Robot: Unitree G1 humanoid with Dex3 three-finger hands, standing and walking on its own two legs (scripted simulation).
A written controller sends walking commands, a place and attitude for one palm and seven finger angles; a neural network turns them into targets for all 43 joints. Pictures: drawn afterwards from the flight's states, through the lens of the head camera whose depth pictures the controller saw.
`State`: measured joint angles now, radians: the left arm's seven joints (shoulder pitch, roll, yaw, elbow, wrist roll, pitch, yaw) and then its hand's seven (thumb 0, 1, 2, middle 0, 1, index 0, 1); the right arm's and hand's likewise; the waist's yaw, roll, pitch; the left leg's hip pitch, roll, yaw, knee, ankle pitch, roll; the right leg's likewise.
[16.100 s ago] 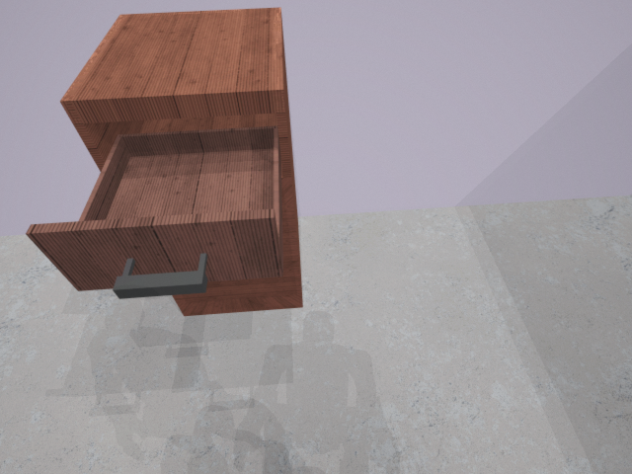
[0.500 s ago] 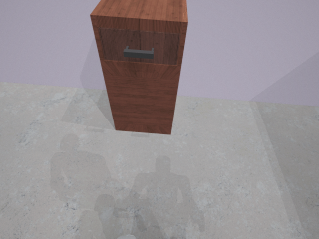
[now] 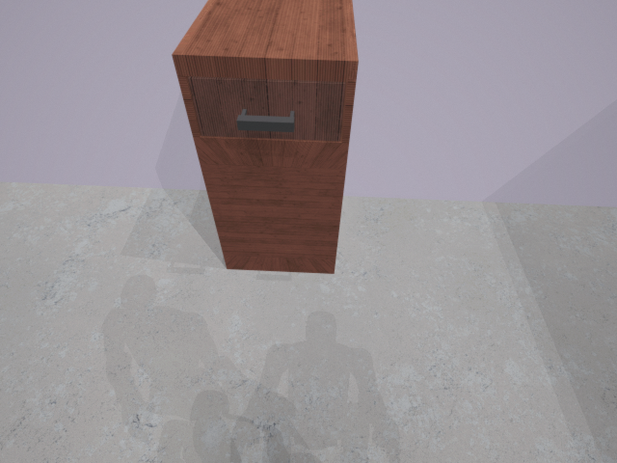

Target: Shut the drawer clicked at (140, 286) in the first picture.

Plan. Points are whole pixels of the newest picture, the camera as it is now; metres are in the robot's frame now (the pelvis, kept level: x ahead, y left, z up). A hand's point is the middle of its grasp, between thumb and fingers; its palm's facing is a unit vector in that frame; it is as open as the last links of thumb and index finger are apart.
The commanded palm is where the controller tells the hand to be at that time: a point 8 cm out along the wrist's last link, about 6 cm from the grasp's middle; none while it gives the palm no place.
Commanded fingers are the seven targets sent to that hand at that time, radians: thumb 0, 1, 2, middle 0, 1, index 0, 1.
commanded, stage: let the arm hang, fingers relaxed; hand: left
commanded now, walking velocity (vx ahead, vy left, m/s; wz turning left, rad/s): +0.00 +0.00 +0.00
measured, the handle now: (267, 118) +0.90 +0.16 -0.05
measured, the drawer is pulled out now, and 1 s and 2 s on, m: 0.00 0.00 0.00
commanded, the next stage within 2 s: look to check the result in 0.22 s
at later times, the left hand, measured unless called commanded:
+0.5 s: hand out of the picture +0.03 +0.18 -0.17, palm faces +0.01 -0.98 -0.22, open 7.4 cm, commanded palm none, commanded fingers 0.00 0.90 0.90 -0.20 -0.30 -0.20 -0.30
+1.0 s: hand out of the picture +0.05 +0.19 -0.17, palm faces +0.01 -0.97 -0.24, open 7.4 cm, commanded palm none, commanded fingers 0.00 0.90 0.90 -0.20 -0.30 -0.20 -0.30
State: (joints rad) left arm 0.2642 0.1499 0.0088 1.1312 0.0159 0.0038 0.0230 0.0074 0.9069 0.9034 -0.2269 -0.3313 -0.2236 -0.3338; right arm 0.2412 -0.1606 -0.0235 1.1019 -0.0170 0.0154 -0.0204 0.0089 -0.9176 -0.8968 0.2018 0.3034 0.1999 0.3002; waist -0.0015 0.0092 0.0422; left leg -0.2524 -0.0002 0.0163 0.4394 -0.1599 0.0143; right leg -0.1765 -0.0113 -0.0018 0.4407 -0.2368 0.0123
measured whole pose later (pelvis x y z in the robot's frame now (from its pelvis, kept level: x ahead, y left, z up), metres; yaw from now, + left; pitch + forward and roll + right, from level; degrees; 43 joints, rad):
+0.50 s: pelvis +0.01 +0.00 +0.00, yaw +0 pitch -2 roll +0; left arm 0.23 0.17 0.02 1.15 0.01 0.00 0.03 0.01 0.91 0.90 -0.20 -0.30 -0.20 -0.30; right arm 0.24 -0.15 -0.02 1.14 -0.02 0.01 -0.02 0.01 -0.91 -0.90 0.20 0.30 0.20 0.30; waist -0.01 0.02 0.06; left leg -0.22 0.01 0.02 0.41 -0.17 0.01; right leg -0.14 -0.01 0.00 0.41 -0.24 0.01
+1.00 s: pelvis +0.02 -0.01 +0.00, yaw +0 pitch -2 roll +0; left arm 0.19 0.22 0.03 1.15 0.01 -0.01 0.01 0.01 0.91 0.90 -0.20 -0.30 -0.20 -0.30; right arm 0.18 -0.22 -0.02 1.14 -0.02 0.00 -0.02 0.01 -0.91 -0.90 0.20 0.30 0.20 0.30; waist -0.01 0.01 0.06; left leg -0.19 0.02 0.02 0.39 -0.16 0.00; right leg -0.11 0.00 0.00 0.37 -0.23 0.00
